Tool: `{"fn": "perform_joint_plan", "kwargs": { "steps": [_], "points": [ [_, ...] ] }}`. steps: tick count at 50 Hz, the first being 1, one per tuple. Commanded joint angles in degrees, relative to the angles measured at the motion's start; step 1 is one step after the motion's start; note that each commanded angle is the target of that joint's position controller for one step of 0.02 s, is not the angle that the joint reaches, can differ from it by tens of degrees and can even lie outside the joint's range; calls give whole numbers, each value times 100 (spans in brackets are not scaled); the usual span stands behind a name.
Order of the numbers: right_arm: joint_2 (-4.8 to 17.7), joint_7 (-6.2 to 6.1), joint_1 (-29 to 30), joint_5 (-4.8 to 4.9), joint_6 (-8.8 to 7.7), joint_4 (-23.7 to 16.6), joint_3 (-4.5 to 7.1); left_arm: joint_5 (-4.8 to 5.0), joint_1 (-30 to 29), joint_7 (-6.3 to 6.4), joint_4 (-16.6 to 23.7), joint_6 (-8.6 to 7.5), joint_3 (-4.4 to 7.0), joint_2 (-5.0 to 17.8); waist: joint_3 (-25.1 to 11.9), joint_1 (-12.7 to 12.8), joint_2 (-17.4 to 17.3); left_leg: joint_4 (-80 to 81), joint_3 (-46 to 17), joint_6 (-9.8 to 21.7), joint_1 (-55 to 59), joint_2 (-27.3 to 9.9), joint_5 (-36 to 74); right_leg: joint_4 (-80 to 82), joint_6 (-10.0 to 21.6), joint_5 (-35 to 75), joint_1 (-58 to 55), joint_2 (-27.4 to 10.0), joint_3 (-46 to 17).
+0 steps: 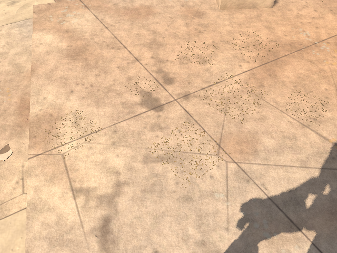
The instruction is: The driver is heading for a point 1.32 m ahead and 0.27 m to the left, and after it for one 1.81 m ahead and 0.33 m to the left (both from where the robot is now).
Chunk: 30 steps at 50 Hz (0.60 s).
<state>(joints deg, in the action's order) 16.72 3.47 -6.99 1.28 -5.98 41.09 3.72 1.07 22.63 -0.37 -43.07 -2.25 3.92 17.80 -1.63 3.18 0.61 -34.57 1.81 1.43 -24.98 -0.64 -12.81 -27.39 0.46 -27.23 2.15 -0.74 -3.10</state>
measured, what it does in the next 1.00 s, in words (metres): goes down: right foot 0.08 m lower, then left foot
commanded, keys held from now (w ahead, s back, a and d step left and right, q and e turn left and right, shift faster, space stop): w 1.00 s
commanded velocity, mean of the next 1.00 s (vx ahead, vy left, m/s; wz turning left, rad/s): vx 0.49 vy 0.00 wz -0.02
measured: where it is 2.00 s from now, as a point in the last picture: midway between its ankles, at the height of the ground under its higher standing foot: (184, 148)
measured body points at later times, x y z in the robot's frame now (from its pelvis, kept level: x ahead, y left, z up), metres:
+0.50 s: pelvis +0.29 -0.01 -0.04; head +0.32 -0.01 +0.41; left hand +0.56 +0.20 -0.09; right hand +0.23 -0.29 -0.17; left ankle +0.06 +0.12 -0.71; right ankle +0.43 -0.09 -0.78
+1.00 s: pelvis +0.58 +0.02 -0.08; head +0.62 +0.03 +0.37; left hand +0.56 +0.31 -0.21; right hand +0.83 -0.20 -0.15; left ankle +0.72 +0.12 -0.81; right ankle +0.42 -0.09 -0.80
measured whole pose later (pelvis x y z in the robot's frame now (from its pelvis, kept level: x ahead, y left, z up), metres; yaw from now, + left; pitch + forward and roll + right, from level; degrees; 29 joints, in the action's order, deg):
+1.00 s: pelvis +0.58 +0.02 -0.08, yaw +0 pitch +2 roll -2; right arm 14.5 1.9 -0.6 0.4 -5.2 39.7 1.2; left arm 1.2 22.8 0.1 -51.8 -2.8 3.4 17.0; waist 1.0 4.6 -1.3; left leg -28.6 0.2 3.4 -28.4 -1.1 -2.5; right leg -21.0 1.8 -24.6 -2.2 3.2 -0.4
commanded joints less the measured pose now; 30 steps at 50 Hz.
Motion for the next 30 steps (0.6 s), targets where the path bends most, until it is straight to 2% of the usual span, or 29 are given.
{"fn": "perform_joint_plan", "kwargs": {
  "steps": [1, 2, 3, 4, 5, 6, 8, 10, 11, 12, 13, 14, 15, 16, 17, 19, 20, 22, 23, 24, 25, 26, 27, 28, 29, 30],
  "points": [
    [1605, -33, -1945, -55, -130, 118, 526, 65, 213, -4, 576, -113, -2, 289, -1432, -950, -1275, 988, -2527, 1349, 3906, -1564, -288, -3837, 204, 1551, 2825, 86, 74],
    [1279, 20, -2187, 12, -136, 240, 418, 129, -116, 10, 669, -186, -12, 324, -1320, -1040, -1716, 1831, -3851, 1532, 4026, -1906, -1115, -4655, 245, -343, 3829, 362, -364],
    [985, 28, -1750, 53, -122, 169, 300, 225, -709, 23, 842, -210, 78, 654, -504, -975, -1104, 1952, -3468, 1340, 3496, -1889, -1004, -4802, 351, -58, 4332, 67, -407],
    [785, 22, -1373, 28, -89, 83, 223, 184, -1002, 31, 920, -213, 72, 679, -81, -830, -662, 1890, -2956, 1269, 2967, -1771, -501, -4625, 409, 271, 4394, -151, -300],
    [638, 9, -1108, -7, -66, 44, 167, 91, -1087, 8, 923, -199, 71, 624, 158, -667, -401, 1972, -2566, 1242, 2469, -1611, -85, -4269, 393, 547, 4247, -332, -248],
    [575, -19, -923, -49, -66, 24, 138, 39, -1063, -22, 904, -168, 87, 578, 257, -506, -470, 2118, -2241, 1174, 2121, -1441, 76, -3900, 370, 777, 4005, -480, -222],
    [633, -107, -835, -75, -59, 69, 127, 17, -1145, -93, 924, -138, 37, 383, 329, -400, -581, 2382, -1834, 1128, 1898, -1286, 417, -3220, 306, 1054, 3870, -506, -68],
    [805, -185, -956, -61, -48, 194, 162, -65, -1436, -133, 1013, -166, -43, 224, 369, -451, -440, 2512, -1442, 1155, 1855, -1202, 957, -2508, 193, 1594, 3868, -447, 146],
    [862, -215, -1009, -98, -86, 229, 170, -122, -1448, -170, 947, -228, -42, 234, 253, -478, -330, 2378, -1255, 1148, 1940, -1174, 1309, -2442, 173, 2399, 3822, -471, 152],
    [731, -279, -1168, -47, -115, 327, 125, -147, -1556, -221, 949, -311, -34, 257, 213, -518, -347, 2266, -1096, 1046, 2140, -1100, 1335, -2080, 187, 3125, 3955, -494, 44],
    [665, -320, -1188, -14, -135, 358, 79, -127, -1802, -270, 970, -396, -21, 306, 341, -571, -346, 2226, -829, 936, 1964, -838, 1070, -1396, 216, 3820, 3828, -372, 176],
    [630, -355, -1253, 45, -142, 433, 59, -157, -2151, -307, 1042, -486, -53, 218, 440, -657, -389, 2245, -615, 780, 1589, -648, 782, -603, 248, 4567, 3310, -223, 294],
    [673, -373, -1485, 44, -111, 530, 66, -154, -2479, -361, 1098, -534, -98, 86, 522, -832, -340, 2385, -533, 720, 1229, -574, 512, -113, 246, 5088, 2738, 2, 507],
    [750, -377, -1667, 31, -83, 625, 87, -120, -2677, -408, 1154, -556, -109, 34, 549, -917, -422, 2375, -613, 717, 1237, -650, 396, 78, 266, 5282, 2476, 76, 484],
    [824, -409, -1694, 36, -52, 684, 114, -66, -2698, -442, 1167, -545, -102, 80, 625, -852, -509, 2189, -618, 695, 1368, -719, 280, 216, 324, 5343, 2435, 10, 317],
    [738, -441, -1817, 59, 7, 760, 104, -36, -2818, -492, 1161, -532, -104, 182, 732, -846, -405, 1721, -670, 656, 1884, -851, 175, 444, 432, 5174, 2718, -92, 135],
    [677, -460, -1938, 67, 59, 817, 94, -49, -2836, -511, 1132, -532, -117, 192, 740, -856, -287, 1422, -707, 624, 2166, -908, 122, 547, 453, 5150, 2845, -155, 71],
    [718, -468, -2024, 28, 146, 862, 109, -78, -2681, -508, 1007, -516, -149, 170, 718, -800, -110, 805, -844, 573, 2536, -968, 422, 699, 450, 4705, 2826, -217, 0],
    [797, -441, -1981, 1, 174, 879, 132, -84, -2304, -476, 880, -514, -107, 263, 528, -585, -45, 258, -867, 586, 2626, -922, 980, 716, 502, 4310, 2468, -185, 38],
    [909, -396, -1786, -27, 209, 863, 156, -87, -1517, -424, 623, -509, -33, 379, 153, -149, -3, -617, -789, 551, 2459, -804, 1687, 817, 632, 4202, 1588, -145, 156],
    [822, -362, -1621, -29, 198, 845, 145, -104, -547, -356, 303, -459, 39, 528, -226, 337, 171, -2148, -567, 375, 1663, -459, 1091, 745, 821, 4592, 268, -446, -8],
    [185, -300, -2081, -160, 113, 771, -14, -239, -136, -344, 189, -441, 59, 795, -1103, 152, 1475, -4462, -278, 144, -242, 213, -2312, -773, 1253, 6810, -2007, -1241, -519],
    [357, -227, -2654, -13, -17, 762, -77, -180, 80, -273, 246, -318, 21, 686, -1789, 71, 1476, -5009, -1074, 131, -1504, 117, -2625, -1227, 1652, 7077, -3153, -1725, -1465],
    [696, -200, -2279, 249, -101, 569, -46, -63, 248, -230, 193, -187, 192, 953, -2000, 333, 1276, -5132, -1076, 8, -2143, 22, -2302, -341, 2170, 4181, -3220, -2092, -2480],
    [769, -276, -1645, 290, -134, 384, -6, -76, -83, -180, 202, -165, 212, 944, -1471, 224, 522, -4872, -894, -21, -2430, -262, -1440, 551, 2111, 2120, -2322, -2063, -2886],
    [883, -389, -1268, 181, -73, 324, 42, -96, -770, -167, 362, -208, 98, 687, -758, -24, -96, -4419, -772, -135, -2176, -469, -727, 986, 1970, 2318, -1086, -1988, -2733]
  ]
}}
Keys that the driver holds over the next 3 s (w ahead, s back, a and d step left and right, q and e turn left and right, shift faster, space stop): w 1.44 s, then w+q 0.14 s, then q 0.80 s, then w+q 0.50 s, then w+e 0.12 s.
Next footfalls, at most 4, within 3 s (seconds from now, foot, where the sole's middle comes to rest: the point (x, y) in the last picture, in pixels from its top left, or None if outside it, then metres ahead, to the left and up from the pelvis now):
0.50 right None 0.46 -0.09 -0.84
1.00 left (156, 201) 0.75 0.12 -0.84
1.54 right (208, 152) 1.04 -0.12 -0.84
2.00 left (159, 133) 1.15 0.14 -0.84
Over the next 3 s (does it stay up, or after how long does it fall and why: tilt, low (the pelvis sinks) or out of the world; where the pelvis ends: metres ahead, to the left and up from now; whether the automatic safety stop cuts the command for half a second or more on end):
stays up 1.18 0.16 -0.08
